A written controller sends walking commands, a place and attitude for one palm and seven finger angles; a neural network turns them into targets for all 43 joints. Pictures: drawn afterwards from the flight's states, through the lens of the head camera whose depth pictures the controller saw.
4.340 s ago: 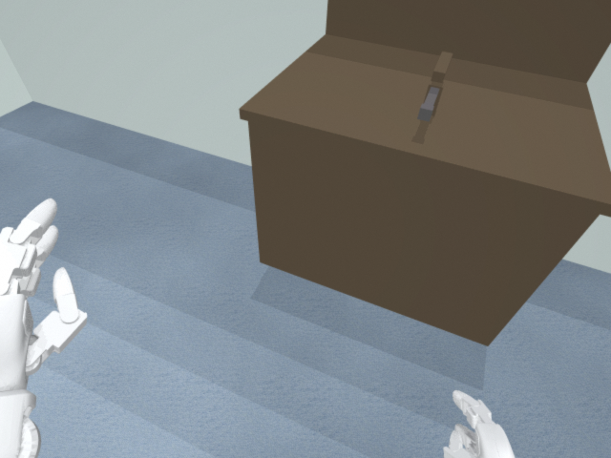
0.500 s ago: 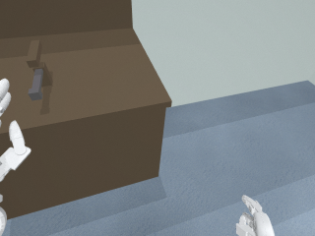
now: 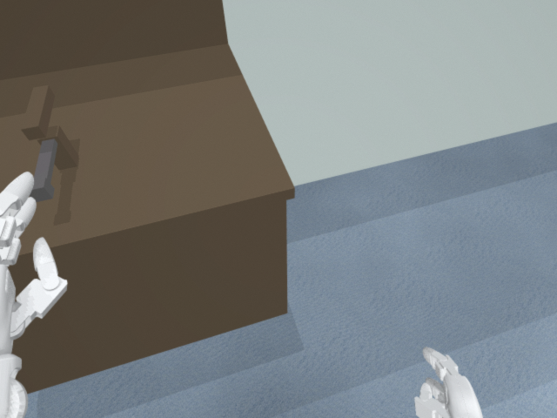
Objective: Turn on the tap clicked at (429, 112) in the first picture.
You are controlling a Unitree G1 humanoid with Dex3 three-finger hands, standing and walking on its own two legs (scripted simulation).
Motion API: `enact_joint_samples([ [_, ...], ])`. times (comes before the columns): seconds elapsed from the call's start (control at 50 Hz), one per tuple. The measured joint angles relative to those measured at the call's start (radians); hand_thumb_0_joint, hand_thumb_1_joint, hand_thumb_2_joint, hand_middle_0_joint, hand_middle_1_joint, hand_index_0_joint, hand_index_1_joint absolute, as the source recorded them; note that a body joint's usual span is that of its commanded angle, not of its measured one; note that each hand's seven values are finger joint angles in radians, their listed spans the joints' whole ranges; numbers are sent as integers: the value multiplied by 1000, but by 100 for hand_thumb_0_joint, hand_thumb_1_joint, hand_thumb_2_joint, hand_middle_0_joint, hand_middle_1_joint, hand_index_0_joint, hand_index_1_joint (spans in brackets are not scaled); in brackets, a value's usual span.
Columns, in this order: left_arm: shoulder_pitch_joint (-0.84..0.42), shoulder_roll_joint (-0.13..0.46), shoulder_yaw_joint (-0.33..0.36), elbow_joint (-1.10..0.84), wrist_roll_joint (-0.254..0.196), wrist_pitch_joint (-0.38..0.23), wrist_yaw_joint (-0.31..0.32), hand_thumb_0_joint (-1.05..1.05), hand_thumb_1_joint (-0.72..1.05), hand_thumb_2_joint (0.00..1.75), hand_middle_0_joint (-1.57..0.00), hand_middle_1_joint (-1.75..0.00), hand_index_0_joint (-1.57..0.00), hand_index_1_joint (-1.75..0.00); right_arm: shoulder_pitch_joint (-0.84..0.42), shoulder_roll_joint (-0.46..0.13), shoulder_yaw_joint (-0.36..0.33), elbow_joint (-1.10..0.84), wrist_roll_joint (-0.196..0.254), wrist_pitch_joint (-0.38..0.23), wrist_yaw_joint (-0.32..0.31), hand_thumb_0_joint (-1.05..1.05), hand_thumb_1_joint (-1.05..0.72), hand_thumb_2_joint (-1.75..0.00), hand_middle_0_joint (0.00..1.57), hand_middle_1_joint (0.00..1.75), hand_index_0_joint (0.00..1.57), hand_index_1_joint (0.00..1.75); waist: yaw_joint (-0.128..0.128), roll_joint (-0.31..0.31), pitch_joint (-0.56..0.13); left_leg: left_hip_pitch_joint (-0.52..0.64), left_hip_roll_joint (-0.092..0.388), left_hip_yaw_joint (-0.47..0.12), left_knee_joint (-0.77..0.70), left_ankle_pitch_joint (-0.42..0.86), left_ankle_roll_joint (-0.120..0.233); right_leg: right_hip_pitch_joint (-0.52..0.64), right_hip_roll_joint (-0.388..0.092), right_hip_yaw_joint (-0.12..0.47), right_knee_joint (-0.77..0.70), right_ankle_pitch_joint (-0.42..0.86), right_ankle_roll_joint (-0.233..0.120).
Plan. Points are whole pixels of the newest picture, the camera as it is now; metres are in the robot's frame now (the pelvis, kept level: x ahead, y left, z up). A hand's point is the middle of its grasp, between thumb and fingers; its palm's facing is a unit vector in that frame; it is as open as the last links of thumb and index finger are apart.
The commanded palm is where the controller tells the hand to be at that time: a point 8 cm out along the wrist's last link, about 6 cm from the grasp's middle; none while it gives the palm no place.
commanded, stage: come to a stop and stand still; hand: left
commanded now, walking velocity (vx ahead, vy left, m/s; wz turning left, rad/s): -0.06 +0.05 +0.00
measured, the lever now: (40, 189) +0.44 +0.42 +0.06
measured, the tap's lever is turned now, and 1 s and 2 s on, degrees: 0 0 0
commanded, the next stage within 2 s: look again from close up in 0.86 s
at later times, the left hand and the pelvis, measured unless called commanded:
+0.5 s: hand out of the picture +0.19 +0.31 +0.16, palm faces +0.26 -0.86 -0.43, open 7.5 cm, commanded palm +0.14 +0.35 +0.18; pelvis -0.04 +0.08 +0.00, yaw -4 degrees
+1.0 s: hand out of the picture +0.18 +0.33 +0.16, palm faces +0.32 -0.86 -0.40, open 7.5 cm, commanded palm +0.13 +0.36 +0.18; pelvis -0.05 +0.09 +0.01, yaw -4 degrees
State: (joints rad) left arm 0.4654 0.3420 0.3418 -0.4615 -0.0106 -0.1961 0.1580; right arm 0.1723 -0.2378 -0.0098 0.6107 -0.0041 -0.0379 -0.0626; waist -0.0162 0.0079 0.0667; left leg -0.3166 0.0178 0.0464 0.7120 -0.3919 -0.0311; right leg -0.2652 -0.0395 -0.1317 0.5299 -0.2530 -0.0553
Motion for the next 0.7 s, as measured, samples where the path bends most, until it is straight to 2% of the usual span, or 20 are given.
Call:
enact_joint_samples([
  [0.08, 33, 18, -7, -77, -5, 7, 5, 2, 88, 90, -21, -30, -21, -31, -11, -20, -21, -40, -1, 7, -5, 2, -91, -89, 20, 30, 20, 30, -7, -4, 10, 61, 10, -4, -169, 141, 9, -9, 18, -10, 25, -7, 10],
  [0.12, 40, 36, -4, -98, -9, 8, 7, 2, 88, 90, -21, -30, -21, -31, -14, -5, -26, -41, 3, 12, -9, 2, -91, -89, 20, 30, 20, 30, 6, -38, 10, 74, -2, 11, -181, 139, 27, -10, 6, 4, 35, -10, 18],
  [0.14, -10, 76, 10, -79, 19, -1, -18, 2, 88, 90, -21, -30, -21, -31, 10, 2, -39, -51, -5, -13, -10, 2, -91, -89, 20, 30, 20, 30, 36, -42, 8, 58, 5, 16, -162, 134, 32, -13, 12, 5, 26, -1, 18],
  [0.16, -82, 124, 37, -30, 26, -29, -39, 2, 88, 90, -22, -30, -21, -31, 27, 5, -43, -53, -8, -41, -7, 2, -91, -89, 20, 30, 19, 30, 64, -46, 4, 27, 4, 2, -122, 121, 30, -27, 17, 6, 23, 8, 16],
  [0.2, -196, 163, 98, 61, 7, -52, -45, 2, 88, 90, -22, -30, -22, -31, 24, 4, -30, -49, 2, -69, 14, 2, -91, -89, 19, 30, 19, 30, 92, -47, 11, -3, -11, -35, -67, 79, 21, -45, 28, 22, 22, 28, 14],
  [0.24, -277, 146, 128, 125, -19, -56, -33, 2, 88, 90, -22, -30, -21, -31, 15, 1, -14, -38, 7, -95, 31, 2, -91, -89, 20, 30, 19, 30, 87, -33, 21, 15, -19, -43, -111, 105, 26, -39, 34, 33, 5, 50, 25],
  [0.28, -295, 103, 120, 139, -41, -53, -24, 2, 88, 90, -21, -30, -21, -31, 10, 13, -4, -22, 9, -113, 48, 2, -91, -89, 20, 30, 20, 30, 76, -40, 32, 44, -41, -22, -146, 153, 62, -23, 16, 57, -9, 66, 42],
  [0.32, -250, 43, 68, 117, -49, -51, -30, 2, 89, 90, -20, -30, -20, -31, 27, 27, 5, -26, 13, -122, 64, 2, -91, -89, 20, 30, 20, 30, 63, -40, 21, 68, -58, 0, -189, 168, 93, -30, 9, 90, 22, -11, 42],
  [0.36, -180, -3, 1, 82, -33, -50, -49, 2, 89, 90, -20, -30, -20, -30, 50, 46, 12, -33, 11, -125, 77, 2, -91, -89, 20, 30, 20, 30, 38, -32, 6, 85, -72, 2, -241, 193, 112, -43, 17, 117, 103, -85, 37],
  [0.42, -84, 3, -48, 34, -8, -61, -76, 2, 89, 90, -20, -30, -20, -31, 75, 82, 31, -32, 2, -120, 88, 2, -91, -89, 20, 30, 20, 30, 14, -38, -11, 88, -87, -4, -305, 240, 124, -30, 32, 115, 142, -105, 36],
  [0.46, -40, 38, -29, 16, -5, -68, -84, 2, 89, 90, -21, -30, -20, -31, 86, 102, 47, -32, -3, -113, 88, 2, -90, -89, 20, 30, 20, 30, 19, -54, -21, 76, -94, 5, -322, 255, 126, 6, 36, 97, 85, -111, 33],
  [0.52, -35, 92, 40, 17, -10, -60, -81, 2, 88, 90, -21, -30, -21, -31, 86, 112, 61, -32, -17, -104, 81, 2, -90, -89, 20, 30, 20, 30, 41, -74, -25, 45, -106, 26, -323, 262, 121, 81, 39, 77, -47, -91, 18],
  [0.6, -107, 79, 75, 34, -23, -33, -68, 2, 88, 90, -21, -30, -21, -31, 51, 76, 56, -13, -26, -101, 77, 2, -90, -89, 20, 30, 20, 30, 56, -20, 2, 43, -93, 13, -335, 280, 97, 113, 54, 63, -134, 12, 24],
  [0.7, -81, 22, 30, 25, -25, -17, -66, 2, 89, 90, -21, -30, -20, -31, 28, 47, 48, -11, -18, -95, 70, 2, -90, -89, 20, 30, 20, 30, 62, -5, -38, 56, -92, 28, -357, 287, 101, 121, 53, 81, -157, 26, 39],
])
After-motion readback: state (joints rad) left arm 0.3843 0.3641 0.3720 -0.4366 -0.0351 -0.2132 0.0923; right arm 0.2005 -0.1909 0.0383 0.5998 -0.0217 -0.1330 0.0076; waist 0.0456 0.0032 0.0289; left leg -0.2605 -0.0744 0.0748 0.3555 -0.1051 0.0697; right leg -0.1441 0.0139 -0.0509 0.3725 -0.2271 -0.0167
